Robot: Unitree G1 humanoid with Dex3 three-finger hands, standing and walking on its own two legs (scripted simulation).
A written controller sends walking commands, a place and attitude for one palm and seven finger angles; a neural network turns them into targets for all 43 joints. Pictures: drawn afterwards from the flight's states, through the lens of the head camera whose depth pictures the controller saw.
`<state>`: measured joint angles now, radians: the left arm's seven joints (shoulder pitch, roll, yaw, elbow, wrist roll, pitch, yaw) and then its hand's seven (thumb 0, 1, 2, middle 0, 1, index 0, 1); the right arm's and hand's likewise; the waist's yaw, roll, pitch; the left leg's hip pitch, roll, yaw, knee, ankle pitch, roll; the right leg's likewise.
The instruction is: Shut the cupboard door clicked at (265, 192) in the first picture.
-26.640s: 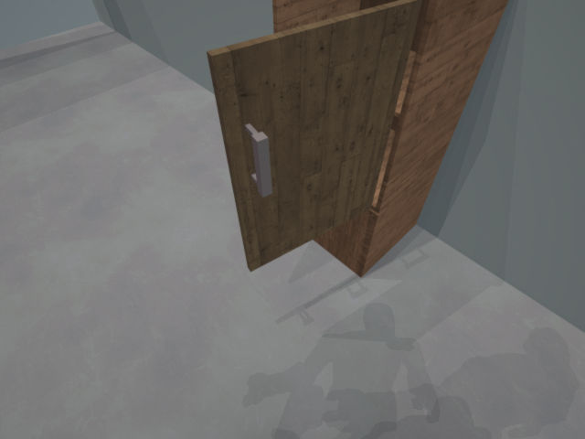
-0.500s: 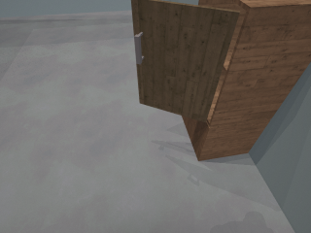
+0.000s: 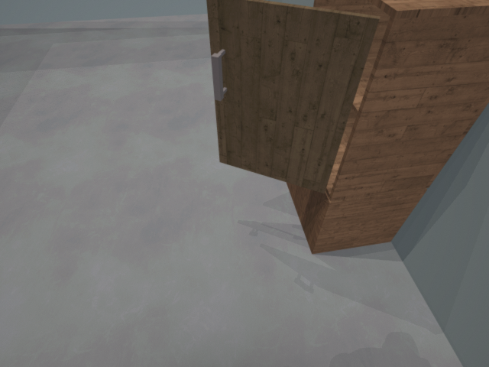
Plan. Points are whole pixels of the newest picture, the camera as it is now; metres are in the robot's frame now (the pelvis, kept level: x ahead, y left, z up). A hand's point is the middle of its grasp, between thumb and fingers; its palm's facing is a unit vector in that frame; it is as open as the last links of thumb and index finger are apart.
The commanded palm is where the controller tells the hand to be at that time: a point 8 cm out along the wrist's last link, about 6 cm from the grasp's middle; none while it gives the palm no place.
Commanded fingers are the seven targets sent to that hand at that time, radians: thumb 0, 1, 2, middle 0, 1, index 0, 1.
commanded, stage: walk to a spot facing it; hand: left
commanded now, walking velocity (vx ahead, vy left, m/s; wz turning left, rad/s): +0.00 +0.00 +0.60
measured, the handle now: (220, 75) +0.87 +0.11 +0.04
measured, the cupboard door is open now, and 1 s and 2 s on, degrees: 58 58 58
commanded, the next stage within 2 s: none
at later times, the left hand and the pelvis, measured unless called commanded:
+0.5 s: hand out of the picture +0.04 +0.24 -0.16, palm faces +0.29 -0.91 -0.28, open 7.4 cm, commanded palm none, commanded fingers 0.00 0.90 0.90 -0.20 -0.30 -0.20 -0.30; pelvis -0.02 +0.00 -0.01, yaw +18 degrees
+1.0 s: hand out of the picture -0.09 +0.18 -0.18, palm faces +0.61 -0.73 -0.30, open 7.4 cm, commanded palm none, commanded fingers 0.00 0.90 0.90 -0.20 -0.30 -0.20 -0.30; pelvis +0.01 -0.03 -0.02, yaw +39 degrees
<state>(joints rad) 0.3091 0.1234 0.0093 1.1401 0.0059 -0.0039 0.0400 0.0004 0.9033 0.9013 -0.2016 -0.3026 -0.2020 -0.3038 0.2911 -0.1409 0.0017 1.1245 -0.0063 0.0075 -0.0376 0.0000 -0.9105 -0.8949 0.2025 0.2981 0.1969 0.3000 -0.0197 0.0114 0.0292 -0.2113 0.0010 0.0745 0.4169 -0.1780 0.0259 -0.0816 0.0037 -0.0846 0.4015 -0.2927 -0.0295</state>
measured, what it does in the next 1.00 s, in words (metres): steps on the spot, turning left: right foot, then left foot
